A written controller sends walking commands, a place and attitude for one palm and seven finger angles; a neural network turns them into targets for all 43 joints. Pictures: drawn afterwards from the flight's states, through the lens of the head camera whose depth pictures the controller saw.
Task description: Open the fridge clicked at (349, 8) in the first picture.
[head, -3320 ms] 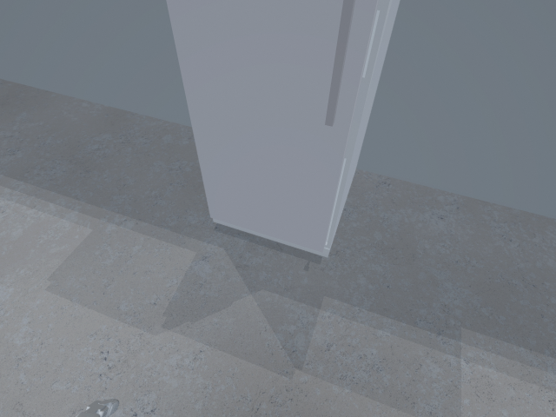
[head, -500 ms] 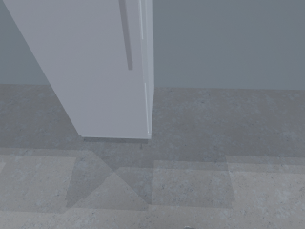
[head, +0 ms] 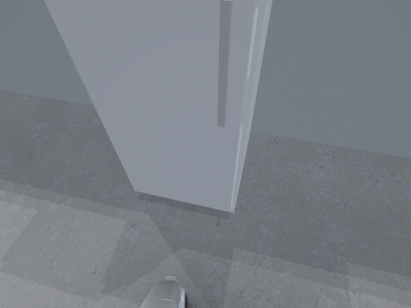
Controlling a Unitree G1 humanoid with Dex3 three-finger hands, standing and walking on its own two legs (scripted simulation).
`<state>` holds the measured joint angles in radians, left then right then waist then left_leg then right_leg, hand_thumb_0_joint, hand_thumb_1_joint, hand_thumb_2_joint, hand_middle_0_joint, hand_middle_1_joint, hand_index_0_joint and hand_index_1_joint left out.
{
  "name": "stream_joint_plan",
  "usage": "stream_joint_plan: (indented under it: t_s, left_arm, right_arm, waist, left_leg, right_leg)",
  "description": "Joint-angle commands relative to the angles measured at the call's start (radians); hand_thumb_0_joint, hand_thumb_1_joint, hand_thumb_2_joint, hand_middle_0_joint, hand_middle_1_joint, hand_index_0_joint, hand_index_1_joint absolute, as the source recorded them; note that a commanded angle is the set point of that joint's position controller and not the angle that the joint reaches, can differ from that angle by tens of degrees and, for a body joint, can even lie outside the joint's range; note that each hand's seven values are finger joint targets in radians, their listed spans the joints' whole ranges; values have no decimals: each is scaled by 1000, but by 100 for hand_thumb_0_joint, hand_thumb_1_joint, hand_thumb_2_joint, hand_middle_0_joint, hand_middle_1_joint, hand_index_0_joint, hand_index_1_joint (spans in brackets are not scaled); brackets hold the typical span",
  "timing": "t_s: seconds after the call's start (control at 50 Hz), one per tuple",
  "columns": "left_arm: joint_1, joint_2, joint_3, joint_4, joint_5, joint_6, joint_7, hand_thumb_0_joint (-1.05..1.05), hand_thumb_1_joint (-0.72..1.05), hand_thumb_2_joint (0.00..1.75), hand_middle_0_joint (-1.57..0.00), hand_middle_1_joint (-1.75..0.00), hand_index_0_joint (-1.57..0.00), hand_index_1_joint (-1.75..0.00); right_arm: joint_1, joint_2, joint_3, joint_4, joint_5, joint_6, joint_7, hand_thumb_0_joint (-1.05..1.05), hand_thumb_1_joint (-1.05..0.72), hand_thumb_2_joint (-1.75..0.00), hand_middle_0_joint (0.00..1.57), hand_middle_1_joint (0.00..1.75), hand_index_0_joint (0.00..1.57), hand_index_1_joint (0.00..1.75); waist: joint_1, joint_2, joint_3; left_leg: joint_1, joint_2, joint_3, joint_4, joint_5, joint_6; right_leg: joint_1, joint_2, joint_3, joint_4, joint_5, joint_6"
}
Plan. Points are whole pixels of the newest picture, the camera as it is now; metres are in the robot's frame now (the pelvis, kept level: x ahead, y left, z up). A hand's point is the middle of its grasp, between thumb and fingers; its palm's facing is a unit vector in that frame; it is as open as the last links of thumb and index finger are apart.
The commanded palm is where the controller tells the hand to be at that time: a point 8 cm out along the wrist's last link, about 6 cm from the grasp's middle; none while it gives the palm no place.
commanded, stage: take the last steps up to it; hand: right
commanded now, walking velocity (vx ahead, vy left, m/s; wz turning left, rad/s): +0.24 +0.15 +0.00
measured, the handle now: (225, 70) +0.61 +0.03 +0.13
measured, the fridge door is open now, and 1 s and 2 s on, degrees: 0 0 0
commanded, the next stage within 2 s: come to a stop and stand still in 0.16 s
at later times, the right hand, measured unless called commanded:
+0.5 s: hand (267, 301) +0.18 -0.11 -0.19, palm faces +0.09 +0.99 -0.14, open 7.3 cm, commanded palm none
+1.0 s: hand (258, 299) +0.18 -0.09 -0.18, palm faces +0.06 +0.97 -0.25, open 7.4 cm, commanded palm none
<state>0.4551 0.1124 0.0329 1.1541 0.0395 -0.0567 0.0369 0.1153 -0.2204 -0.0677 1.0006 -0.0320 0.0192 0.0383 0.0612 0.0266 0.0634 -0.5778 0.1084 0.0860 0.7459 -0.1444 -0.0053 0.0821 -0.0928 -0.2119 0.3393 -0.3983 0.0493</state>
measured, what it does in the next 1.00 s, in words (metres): walks ahead: left foot, then right foot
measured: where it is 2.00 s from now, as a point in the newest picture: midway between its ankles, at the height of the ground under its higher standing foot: outside the picture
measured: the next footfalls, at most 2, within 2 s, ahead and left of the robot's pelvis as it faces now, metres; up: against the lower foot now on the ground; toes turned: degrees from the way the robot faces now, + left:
left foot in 0.08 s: +0.20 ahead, +0.15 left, +0.00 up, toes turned +7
right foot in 0.44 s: +0.25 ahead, -0.04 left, +0.00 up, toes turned -7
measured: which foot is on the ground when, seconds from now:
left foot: up 0.00-0.06, down 0.08-0.50, up 0.52-0.82, down 0.84-1.00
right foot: down 0.00-0.08, up 0.10-0.42, down 0.44-0.82, up 0.84-1.00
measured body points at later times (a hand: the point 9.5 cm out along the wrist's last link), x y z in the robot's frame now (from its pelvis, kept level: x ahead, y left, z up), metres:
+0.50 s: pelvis +0.17 +0.05 +0.00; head +0.19 +0.03 +0.45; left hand +0.27 +0.27 -0.14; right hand +0.18 -0.16 -0.17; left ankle +0.16 +0.14 -0.73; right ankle +0.21 -0.03 -0.73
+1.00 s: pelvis +0.12 +0.11 -0.02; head +0.11 +0.10 +0.43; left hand +0.19 +0.37 -0.15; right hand +0.18 -0.14 -0.16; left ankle +0.13 +0.24 -0.73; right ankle +0.15 +0.03 -0.73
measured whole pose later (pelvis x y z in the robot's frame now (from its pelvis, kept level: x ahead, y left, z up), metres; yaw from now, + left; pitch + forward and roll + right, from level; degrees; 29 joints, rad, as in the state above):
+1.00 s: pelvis +0.12 +0.11 -0.02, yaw -2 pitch -3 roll +2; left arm 0.25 0.23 0.09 0.91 0.03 0.06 0.01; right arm 0.28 -0.19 -0.03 0.87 -0.05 0.04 -0.04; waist 0.02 -0.03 0.02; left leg -0.28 0.02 0.06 0.70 -0.37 -0.02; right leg -0.39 0.00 -0.04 0.81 -0.39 -0.01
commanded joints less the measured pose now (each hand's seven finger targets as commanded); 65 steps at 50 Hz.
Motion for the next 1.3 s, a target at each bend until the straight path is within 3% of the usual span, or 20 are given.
stream_joint_plan:
  t_s: [0.0, 0.02, 0.04, 0.06, 0.12, 0.2, 0.38, 0.48, 0.6, 0.74, 0.76, 0.78, 0.8, 0.84, 0.92, 0.96, 1.02, 1.06, 1.16, 1.28]
  left_arm:
    - [2, 228, 54, -36, -7, -8, 4, 0, 90, 90, -20, -30, -20, -30]
    - [-19, 231, 55, -38, -14, -6, 0, 0, 90, 90, -20, -30, -20, -30]
    - [29, 191, 50, -38, -25, -4, -12, 0, 90, 90, -20, -30, -20, -30]
    - [104, 106, 30, -58, -34, 4, -16, 0, 90, 90, -20, -30, -20, -30]
    - [-30, 104, 36, -79, -33, 24, -21, 0, 90, 90, -20, -30, -20, -30]
    - [-12, 69, 26, -70, -11, 57, -20, 0, 90, 90, -20, -30, -20, -30]
    - [-115, 52, -5, -95, -36, 52, -4, 0, 90, 90, -20, -30, -20, -30]
    - [-191, 189, 23, -139, -26, 63, 19, 0, 90, 90, -20, -30, -20, -30]
    - [-301, 223, 54, -208, -15, 76, 18, 0, 90, 90, -20, -30, -20, -30]
    - [-337, 230, 75, -218, -12, 85, -6, 0, 90, 90, -20, -30, -20, -30]
    - [-304, 285, 65, -298, -14, 70, 3, 0, 90, 90, -20, -30, -20, -30]
    - [-353, 245, 80, -330, -18, 61, -3, 0, 90, 90, -20, -30, -20, -30]
    - [-309, 149, 66, -327, -15, 70, -12, 0, 90, 90, -20, -30, -20, -30]
    - [-290, 121, 62, -356, -17, 95, -24, 0, 90, 90, -20, -30, -20, -30]
    - [-259, 167, 66, -369, -17, 82, -26, 0, 90, 90, -20, -30, -20, -30]
    - [-193, 148, 54, -342, -19, 70, -30, 0, 90, 90, -20, -30, -20, -30]
    - [-204, 263, 59, -348, -6, 47, -26, 0, 90, 90, -20, -30, -20, -30]
    - [-250, 295, 62, -351, -6, 43, -21, 0, 90, 90, -20, -30, -20, -30]
    - [-240, 284, 53, -334, -13, 50, -21, 0, 90, 90, -20, -30, -20, -30]
    - [-139, 274, 68, -273, -15, 73, -28, 0, 90, 90, -20, -30, -20, -30]
  right_arm:
    - [118, -31, -7, -14, 8, -36, -2, 0, -90, -90, 20, 30, 20, 30]
    - [267, -65, -19, 34, 4, -49, -6, 0, -90, -90, 20, 30, 20, 30]
    - [398, -157, -43, 71, -4, -64, -18, 0, -90, -90, 20, 30, 20, 30]
    - [424, -241, -56, 78, 7, -66, -32, 0, -90, -90, 20, 30, 20, 30]
    - [182, -136, -23, 19, 23, -54, -45, 0, -90, -90, 20, 30, 20, 30]
    - [98, -37, 14, 10, 12, -73, -58, 0, -90, -90, 20, 30, 20, 30]
    - [162, -48, 23, 39, 22, -55, -82, 0, -90, -90, 20, 30, 20, 30]
    - [207, -39, 11, 11, 27, -3, -93, 0, -90, -90, 20, 30, 20, 30]
    - [183, -24, -14, -21, 18, 19, -83, 0, -90, -90, 20, 30, 20, 30]
    - [201, -5, -6, -50, 16, 14, -73, 0, -90, -90, 20, 30, 20, 30]
    - [304, -143, 32, -99, -4, -8, -69, 0, -90, -90, 20, 30, 20, 30]
    - [263, -90, 6, -122, -4, -5, -65, 0, -90, -90, 20, 30, 20, 30]
    - [192, -149, -13, -147, -22, -8, -79, 0, -90, -90, 20, 30, 20, 30]
    - [150, -165, -2, -206, -22, -6, -88, 0, -90, -90, 20, 30, 20, 30]
    - [56, -170, -21, -247, -15, -17, -95, 0, -90, -90, 20, 30, 20, 30]
    - [65, -165, -13, -255, -12, -10, -94, 0, -90, -90, 20, 30, 20, 30]
    - [173, -104, 8, -237, 17, -5, -84, 0, -90, -90, 20, 30, 20, 30]
    - [175, -132, 7, -212, 5, -2, -79, 0, -90, -90, 20, 30, 20, 30]
    - [192, -142, 3, -165, 6, -18, -62, 0, -90, -90, 20, 30, 20, 30]
    - [74, -234, -22, -194, -1, -25, -69, 0, -90, -90, 20, 30, 20, 30]
  waist:
    - [-90, -145, 10]
    - [-162, -107, -79]
    - [-207, 85, -227]
    - [-166, 332, -340]
    - [-104, 127, -127]
    - [-12, 44, -32]
    - [-36, 7, -111]
    - [-55, -328, -53]
    - [-60, -76, -142]
    - [-60, -214, -178]
    - [-108, -69, -180]
    - [-115, 144, -168]
    - [-73, 352, -144]
    - [-51, 94, -115]
    - [-28, 245, -22]
    - [-11, 117, 15]
    - [-70, -261, 16]
    - [-88, -299, 12]
    - [-86, -59, -42]
    - [-6, 138, -2]
  left_leg:
    - [262, -76, 63, -152, -42, 57]
    - [462, -95, 69, -227, 18, 64]
    - [725, 55, -102, -273, 33, 106]
    - [863, 281, -462, -352, 142, 183]
    - [500, 228, -333, -488, -153, 186]
    - [231, 146, -104, -524, 54, 165]
    - [427, 123, -81, -302, 603, 152]
    - [226, -74, -33, 99, -412, -21]
    - [110, -84, -120, 356, -387, -31]
    - [276, -66, -46, -21, -293, -27]
    - [374, -77, -77, -244, -218, -46]
    - [331, -4, -145, -401, -10, -26]
    - [395, 130, -298, -389, 204, 42]
    - [306, 139, -276, -347, 175, 121]
    - [200, 147, -255, -339, 41, 166]
    - [146, 99, -203, -286, -56, 128]
    - [174, -84, -62, -128, -271, 15]
    - [316, -76, -68, -51, -291, 20]
    - [408, -58, -86, -262, -205, 36]
    - [42, 118, -291, -554, -584, 108]
  right_leg:
    - [-111, -233, 75, 114, 870, -130]
    - [-160, -187, 46, 295, 807, -96]
    - [-331, -103, 13, 590, 486, -63]
    - [-557, 63, 76, 907, -181, -43]
    - [-608, -41, 205, 1041, -39, -80]
    - [-486, -63, 175, 854, 33, -51]
    - [-329, 5, 149, 190, 253, -19]
    - [-200, -283, 381, 37, 1240, -249]
    - [-131, -252, 291, 83, 984, -262]
    - [-210, -211, 264, 88, 647, -211]
    - [-245, -143, 316, 153, 510, -146]
    - [-360, -49, 215, 311, 235, -75]
    - [-530, 87, 140, 456, -52, -40]
    - [-494, 107, 190, 590, -47, -49]
    - [-502, 72, 204, 569, -46, -63]
    - [-378, 84, 155, 326, 83, -59]
    - [-418, -135, 482, 13, 171, -172]
    - [-559, -139, 507, -80, -22, -200]
    - [-526, -50, 360, -14, -147, -128]
    - [-303, 87, 200, 337, -3, -78]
